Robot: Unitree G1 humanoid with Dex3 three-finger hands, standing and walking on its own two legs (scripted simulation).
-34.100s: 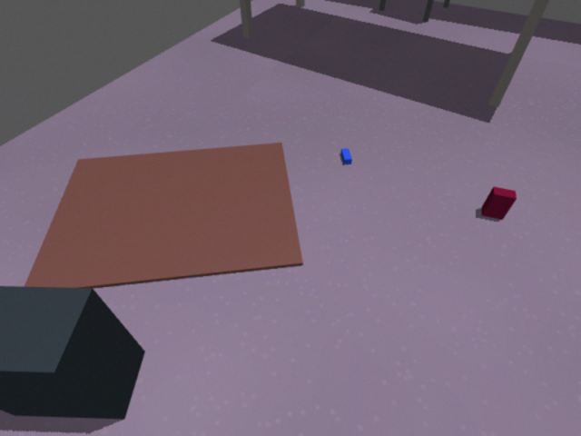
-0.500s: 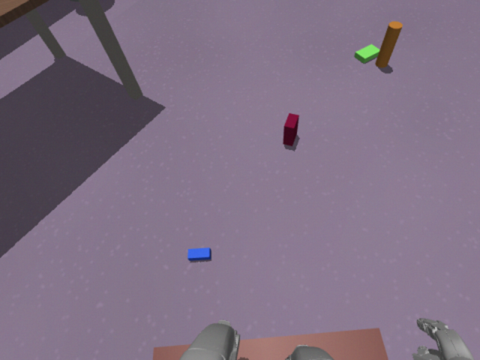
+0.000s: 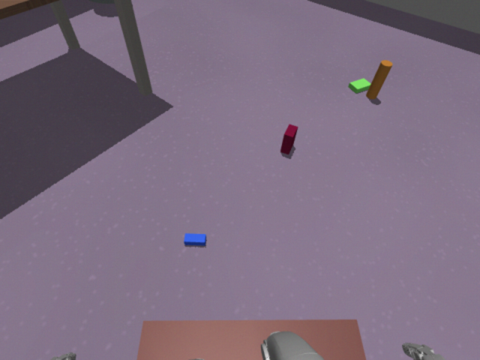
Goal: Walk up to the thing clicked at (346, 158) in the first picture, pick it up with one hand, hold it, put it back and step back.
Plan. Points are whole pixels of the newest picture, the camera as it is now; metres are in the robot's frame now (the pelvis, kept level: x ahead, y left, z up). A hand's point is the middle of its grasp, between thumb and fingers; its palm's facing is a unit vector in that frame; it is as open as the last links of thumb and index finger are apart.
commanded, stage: walk up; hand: left
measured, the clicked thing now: (195, 239) +0.68 +0.17 -0.76
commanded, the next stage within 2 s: stand in 1.68 s
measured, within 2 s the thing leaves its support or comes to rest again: neither
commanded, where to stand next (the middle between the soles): +0.27 -0.05 m, yaw -3 degrees
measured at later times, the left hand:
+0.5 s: hand out of the picture -0.06 +0.27 -0.13, palm faces -0.04 -0.90 -0.44, open 7.4 cm
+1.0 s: hand out of the picture -0.01 +0.24 -0.15, palm faces -0.04 -0.93 -0.36, open 7.4 cm
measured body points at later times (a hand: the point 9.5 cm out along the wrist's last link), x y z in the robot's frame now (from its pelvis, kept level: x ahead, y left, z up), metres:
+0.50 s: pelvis -0.12 +0.00 +0.00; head -0.10 -0.03 +0.45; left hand -0.06 +0.31 -0.10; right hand -0.10 -0.32 -0.14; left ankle -0.13 +0.15 -0.69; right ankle -0.14 -0.13 -0.73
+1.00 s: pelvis -0.11 -0.01 +0.00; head -0.08 -0.02 +0.44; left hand +0.00 +0.29 -0.12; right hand -0.04 -0.33 -0.13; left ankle -0.14 +0.13 -0.71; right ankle -0.06 -0.14 -0.73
